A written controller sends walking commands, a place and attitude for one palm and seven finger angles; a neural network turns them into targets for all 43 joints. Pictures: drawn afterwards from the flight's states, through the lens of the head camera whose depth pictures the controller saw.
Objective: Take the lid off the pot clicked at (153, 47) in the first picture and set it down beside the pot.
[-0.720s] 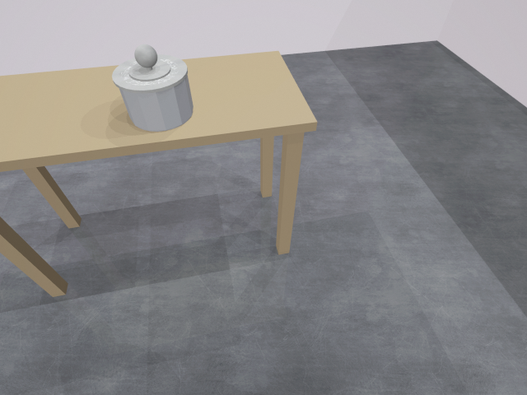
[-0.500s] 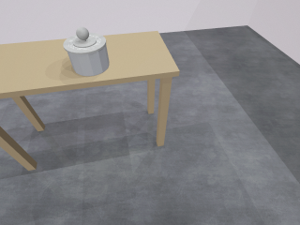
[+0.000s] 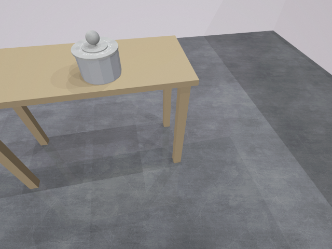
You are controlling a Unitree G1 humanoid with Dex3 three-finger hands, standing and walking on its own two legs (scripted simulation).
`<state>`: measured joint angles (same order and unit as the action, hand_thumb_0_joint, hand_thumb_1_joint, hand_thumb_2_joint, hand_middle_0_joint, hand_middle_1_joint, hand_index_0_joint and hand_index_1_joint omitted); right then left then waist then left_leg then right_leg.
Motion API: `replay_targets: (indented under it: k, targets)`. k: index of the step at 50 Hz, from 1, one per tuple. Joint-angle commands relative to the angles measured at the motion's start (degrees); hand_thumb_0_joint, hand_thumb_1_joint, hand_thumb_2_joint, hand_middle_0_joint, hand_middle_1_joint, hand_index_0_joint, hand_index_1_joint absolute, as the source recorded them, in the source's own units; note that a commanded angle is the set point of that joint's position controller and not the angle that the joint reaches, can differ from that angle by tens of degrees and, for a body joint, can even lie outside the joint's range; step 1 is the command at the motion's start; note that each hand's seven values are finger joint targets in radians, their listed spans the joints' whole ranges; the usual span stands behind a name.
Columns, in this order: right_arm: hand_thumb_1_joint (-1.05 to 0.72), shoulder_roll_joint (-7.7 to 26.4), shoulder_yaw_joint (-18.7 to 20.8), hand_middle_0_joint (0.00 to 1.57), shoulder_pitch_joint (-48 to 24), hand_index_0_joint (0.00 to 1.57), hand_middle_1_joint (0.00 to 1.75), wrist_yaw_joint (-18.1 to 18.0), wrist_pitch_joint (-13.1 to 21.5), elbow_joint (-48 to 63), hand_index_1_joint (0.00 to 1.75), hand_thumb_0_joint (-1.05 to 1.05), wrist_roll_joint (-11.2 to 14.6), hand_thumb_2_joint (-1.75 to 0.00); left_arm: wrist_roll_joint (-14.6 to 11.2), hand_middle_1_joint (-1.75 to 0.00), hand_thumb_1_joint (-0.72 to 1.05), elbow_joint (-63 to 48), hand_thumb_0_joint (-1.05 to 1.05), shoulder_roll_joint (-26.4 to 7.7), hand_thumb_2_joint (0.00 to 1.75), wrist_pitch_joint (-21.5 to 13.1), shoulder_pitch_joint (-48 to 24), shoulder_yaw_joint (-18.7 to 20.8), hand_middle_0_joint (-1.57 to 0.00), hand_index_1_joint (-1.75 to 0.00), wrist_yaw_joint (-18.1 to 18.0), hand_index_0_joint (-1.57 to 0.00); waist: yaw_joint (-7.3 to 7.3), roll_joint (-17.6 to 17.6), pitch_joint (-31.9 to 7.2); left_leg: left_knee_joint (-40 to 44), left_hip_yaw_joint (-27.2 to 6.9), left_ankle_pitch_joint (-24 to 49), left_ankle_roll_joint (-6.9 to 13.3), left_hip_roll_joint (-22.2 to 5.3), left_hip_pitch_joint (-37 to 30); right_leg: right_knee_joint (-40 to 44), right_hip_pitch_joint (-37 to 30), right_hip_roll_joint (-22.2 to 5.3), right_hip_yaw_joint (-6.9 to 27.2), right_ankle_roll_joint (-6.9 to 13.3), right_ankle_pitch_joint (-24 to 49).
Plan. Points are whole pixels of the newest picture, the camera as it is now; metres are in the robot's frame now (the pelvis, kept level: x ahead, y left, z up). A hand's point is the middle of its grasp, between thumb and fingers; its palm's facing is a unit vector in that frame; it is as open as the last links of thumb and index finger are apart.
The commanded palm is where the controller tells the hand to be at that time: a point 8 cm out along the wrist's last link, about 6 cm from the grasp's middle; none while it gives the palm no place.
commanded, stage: turn to face it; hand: left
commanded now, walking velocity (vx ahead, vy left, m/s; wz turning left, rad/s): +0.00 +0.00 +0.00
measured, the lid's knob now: (92, 37) +0.82 +0.34 +0.11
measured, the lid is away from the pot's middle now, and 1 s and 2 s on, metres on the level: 0.00 0.00 0.00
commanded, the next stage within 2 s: take the last steps up to it in 0.72 s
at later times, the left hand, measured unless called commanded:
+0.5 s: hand out of the picture +0.00 +0.20 -0.19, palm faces +0.15 -0.96 -0.24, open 7.4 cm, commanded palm none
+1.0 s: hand out of the picture -0.05 +0.20 -0.18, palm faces +0.30 -0.93 -0.22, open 7.4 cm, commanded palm none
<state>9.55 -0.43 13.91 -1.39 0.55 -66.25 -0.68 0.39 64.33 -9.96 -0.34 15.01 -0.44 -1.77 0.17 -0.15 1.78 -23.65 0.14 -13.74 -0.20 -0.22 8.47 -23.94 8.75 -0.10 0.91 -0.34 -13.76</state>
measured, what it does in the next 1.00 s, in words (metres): steps on the spot, turning left: left foot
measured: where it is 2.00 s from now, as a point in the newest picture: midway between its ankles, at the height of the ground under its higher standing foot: (152, 243)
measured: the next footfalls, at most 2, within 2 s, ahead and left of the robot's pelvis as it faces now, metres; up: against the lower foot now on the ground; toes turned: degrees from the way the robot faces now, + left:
left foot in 1.00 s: -0.01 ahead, +0.14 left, +0.00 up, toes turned +20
right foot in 1.36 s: +0.21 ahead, -0.07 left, +0.00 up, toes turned +8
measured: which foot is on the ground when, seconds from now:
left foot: down 0.00-0.76, up 0.78-0.98, down 1.00-1.00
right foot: down 0.00-1.00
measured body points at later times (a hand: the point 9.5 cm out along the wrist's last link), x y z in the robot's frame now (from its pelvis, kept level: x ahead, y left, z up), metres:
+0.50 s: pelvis -0.02 +0.00 -0.01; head +0.00 +0.01 +0.43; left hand -0.01 +0.25 -0.17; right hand +0.04 -0.23 -0.17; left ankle -0.01 +0.12 -0.74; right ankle -0.01 -0.12 -0.74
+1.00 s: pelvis -0.01 +0.01 -0.01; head +0.00 +0.02 +0.44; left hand -0.07 +0.25 -0.17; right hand +0.11 -0.21 -0.15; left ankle -0.05 +0.12 -0.74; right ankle -0.01 -0.12 -0.74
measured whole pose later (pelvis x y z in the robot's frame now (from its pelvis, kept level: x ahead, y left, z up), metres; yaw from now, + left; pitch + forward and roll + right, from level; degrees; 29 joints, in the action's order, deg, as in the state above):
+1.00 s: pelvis -0.01 +0.01 -0.01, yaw +15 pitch -1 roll +0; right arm 12.2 2.1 12.7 0.5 -1.0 -55.9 -1.5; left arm 1.4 57.0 -11.5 0.2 17.6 1.9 -0.6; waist -1.2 -1.0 1.7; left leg -34.5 4.3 -23.6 0.7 -1.3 14.6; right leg -33.3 11.8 -6.6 -9.4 -1.4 -20.2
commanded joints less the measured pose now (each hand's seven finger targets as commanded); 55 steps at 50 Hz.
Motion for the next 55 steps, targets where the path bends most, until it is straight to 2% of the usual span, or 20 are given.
replay_targets:
  k: [1,11,26,28,31,32,35,36,37,38,39,40,42,45,48,49,50,51,52,55]
  targets:
    - [-0.9,6.56,1.03,0.2,3.07,0.2,0.3,-0.56,0.75,1.51,0.3,0.0,0.29,-0.9,0.25,-0.3,0.9,-1.59,0.0,-6.7,0.9,-0.55,2.77,1.0,-0.2,-0.3,-0.49,-0.2,-0.05,0.2,1.35,4.06,-3.95,7.77,1.48,-5.34,0.47,4.29,2.67,-5.23,3.86,1.16,6.87]
    - [-0.9,7.08,2.14,0.2,2.74,0.2,0.3,-0.35,-0.7,4.44,0.3,0.0,0.19,-0.9,0.31,-0.3,0.9,-4.39,0.0,-7.0,0.9,0.91,2.66,2.86,-0.2,-0.3,-0.78,-0.2,-0.58,1.58,1.13,-0.41,-7.53,8.01,2.86,-5.25,7.1,-1.89,3.1,-5.86,0.04,0.63,3.3]
    - [-0.9,8.06,3.17,0.2,1.58,0.2,0.3,0.37,-1.68,11.53,0.3,0.0,-0.5,-0.9,0.69,-0.3,0.9,-10.2,0.0,-9.49,0.9,1.71,-0.44,4.57,-0.2,-0.3,-0.61,-0.2,-0.01,-0.72,-1.27,-6.9,-9.74,5.27,3.02,-2.75,12.07,-4.16,5.27,-9.42,-0.48,2.18,-2.49]
    - [-0.9,9.13,3.24,0.2,1.23,0.2,0.3,0.42,-1.71,12.06,0.3,0.0,-0.67,-0.9,0.67,-0.3,0.9,-10.6,0.0,-9.22,0.9,1.93,-1.16,4.56,-0.2,-0.3,-0.56,-0.2,0.11,2.53,-0.48,-3.76,-13.4,3.79,3.81,-4.02,12.96,-6.36,5.89,-7.4,-2.16,1.25,-5.02]
    - [-0.9,11.88,3.62,0.2,-0.14,0.2,0.3,0.19,-1.38,13.35,0.3,0.0,-0.52,-0.9,0.63,-0.3,0.9,-10.82,0.0,-7.6,0.9,1.86,0.08,4.17,-0.2,-0.3,-0.6,-0.2,-0.78,9.34,-0.5,4.26,-24.14,3.24,7.34,-8.83,14.14,-11.91,4.47,-2.28,-3.79,-0.59,-5.75]
    - [-0.9,12.16,3.72,0.2,-0.53,0.2,0.3,0.07,-1.38,13.61,0.3,0.0,-0.46,-0.9,0.68,-0.3,0.9,-10.74,0.0,-7.17,0.9,1.76,0.52,4.13,-0.2,-0.3,-0.61,-0.2,-0.99,9.27,-0.81,4.9,-25.27,4.14,8.13,-9.31,13.79,-12.37,4.17,-1.78,-3.2,-0.56,-6.36]
    - [-0.9,11.55,3.76,0.2,-2.17,0.2,0.3,0.09,-1.42,14.29,0.3,0.0,-0.23,-0.9,0.64,-0.3,0.9,-10.36,0.0,-7.54,0.9,1.32,2.68,4.06,-0.2,-0.3,-0.54,-0.2,-2.1,8.56,-3.02,1.77,-21.88,6.29,7.33,-7.45,13.79,-7.07,0.65,-2.6,-1.11,-0.33,-3.77]
    - [-0.9,10.53,3.48,0.2,-2.71,0.2,0.3,0.21,-1.51,14.57,0.3,0.0,-0.19,-0.9,0.67,-0.3,0.9,-10.2,0.0,-8.43,0.9,1.05,3.26,4.22,-0.2,-0.3,-0.55,-0.2,-2.41,4.32,-3.32,-2.21,-18.31,5.6,5.64,-5.03,16.45,-3.26,-2.59,-5.15,1.26,0.35,-1.8]
    - [-0.9,8.69,3.26,0.2,-2.63,0.2,0.3,0.38,-1.73,15.08,0.3,0.0,-0.13,-0.9,0.96,-0.3,0.9,-10.19,0.0,-10.25,0.9,0.76,3.32,4.67,-0.2,-0.3,-0.63,-0.2,-2.28,-3.99,-3.24,-9.36,-11.38,2.36,2.99,-0.63,19.67,0.99,-4.26,-11.39,6.03,2.44,-0.76]
    - [-0.9,7.24,3.36,0.2,-1.89,0.2,0.3,0.36,-2.08,15.48,0.3,0.0,-0.19,-0.9,0.98,-0.3,0.9,-10.85,0.0,-12.9,0.9,0.64,3.43,5.21,-0.2,-0.3,-0.69,-0.2,-2.21,-13.2,-3.42,-18.22,-3.45,-3.66,0.79,2.5,20.23,5.57,-3.68,-19.65,12.02,6.65,2.54]
    - [-0.9,7.76,3.95,0.2,-3.07,0.2,0.3,0.33,-2.44,16.01,0.3,0.0,-0.38,-0.9,0.98,-0.3,0.9,-11.42,0.0,-13.29,0.9,0.62,3.68,5.35,-0.2,-0.3,-0.88,-0.2,-2.83,-13.35,-3.21,-26.78,-2.64,-13.85,0.29,1.46,19.98,6.93,-1.28,-24.01,13.65,10.75,9.33]
    - [-0.9,7.6,4.19,0.2,-4.01,0.2,0.3,0.46,-2.52,15.78,0.3,0.0,-0.37,-0.9,1.21,-0.3,0.9,-11.63,0.0,-12.85,0.9,0.62,2.93,5.08,-0.2,-0.3,-0.99,-0.2,-2.41,-8.94,-1.61,-32.65,-2.63,-16.11,0.23,0.11,20.61,6.25,0.69,-24.27,11.69,12.36,13.79]
    - [-0.9,5.76,3.68,0.2,-2.91,0.2,0.3,0.96,-2.2,14.67,0.3,0.0,-0.18,-0.9,1.52,-0.3,0.9,-11.33,0.0,-11.95,0.9,0.19,1.78,4.72,-0.2,-0.3,-0.66,-0.2,-1.2,-6.31,-0.83,-32.27,0.11,-15.46,-0.33,-0.84,19.23,4.06,-0.51,-20.6,4.85,11.33,19.35]
    - [-0.9,4.71,3.12,0.2,-3.77,0.2,0.3,1.81,-1.24,14.59,0.3,0.0,-0.34,-0.9,1.78,-0.3,0.9,-9.67,0.0,-12.75,0.9,-0.14,4.46,4.73,-0.2,-0.3,0.06,-0.2,-2.38,-9.61,0.39,-20.88,4.07,-14.01,0.11,-1.0,14.96,5.61,0.31,-19.27,3.4,9.69,4.18]
    - [-0.9,4.9,2.89,0.2,2.68,0.2,0.3,1.89,-0.12,11.72,0.3,0.0,-0.63,-0.9,1.04,-0.3,0.9,-8.83,0.0,-12.3,0.9,0.05,3.01,4.57,-0.2,-0.3,0.72,-0.2,0.63,-7.73,1.11,-4.42,7.38,-5.49,0.74,0.22,-0.8,2.12,10.03,-14.27,-2.29,5.34,-11.78]
    - [-0.9,8.09,3.67,0.2,6.38,0.2,0.3,1.58,0.11,10.62,0.3,0.0,-0.67,-0.9,1.01,-0.3,0.9,-9.25,0.0,-10.16,0.9,0.33,2.97,4.04,-0.2,-0.3,1.14,-0.2,2.19,0.4,0.97,-0.02,-0.32,-10.6,2.5,-3.92,-7.46,-4.47,17.34,-10.79,-4.9,2.9,-17.77]
    - [-0.9,13.01,4.82,0.2,11.4,0.2,0.3,1.1,0.32,9.16,0.3,0.0,-1.33,-0.9,0.94,-0.3,0.9,-10.68,0.0,-6.45,0.9,0.38,1.29,3.36,-0.2,-0.3,1.65,-0.2,4.42,14.11,2.22,8.42,-17.29,-18.12,7.33,-15.71,-9.47,-17.72,25.69,-4.6,-10.41,-0.23,-18.75]
    - [-0.9,15.7,5.3,0.2,15.36,0.2,0.3,0.44,0.47,8.72,0.3,0.0,-1.53,-0.9,1.06,-0.3,0.9,-13.37,0.0,-5.72,0.9,-0.25,-2.95,2.88,-0.2,-0.3,1.84,-0.2,5.78,13.59,4.58,13.75,-27.85,-17.85,12.88,-22.22,-8.79,-27.57,32.22,-2.41,-8.3,-0.31,-21.55]
    - [-0.9,14.32,5.06,0.2,15.52,0.2,0.3,0.4,0.89,7.97,0.3,0.0,-1.49,-0.9,1.67,-0.3,0.9,-13.7,0.0,-5.85,0.9,-0.32,-5.56,3.25,-0.2,-0.3,1.67,-0.2,6.04,11.99,4.89,14.77,-28.31,-18.72,14.43,-22.74,-7.25,-35.4,33.74,-4.16,-4.16,0.76,-19.92]
    - [-0.9,10.07,3.71,0.2,8.11,0.2,0.3,0.06,2.31,9.27,0.3,0.0,-0.85,-0.9,1.33,-0.3,0.9,-10.88,0.0,-6.12,0.9,-0.75,-2.43,3.66,-0.2,-0.3,2.85,-0.2,1.62,6.72,4.62,15.25,-17.44,-11.53,12.33,-18.3,-2.0,-38.07,30.44,-7.25,-0.95,0.59,-8.71]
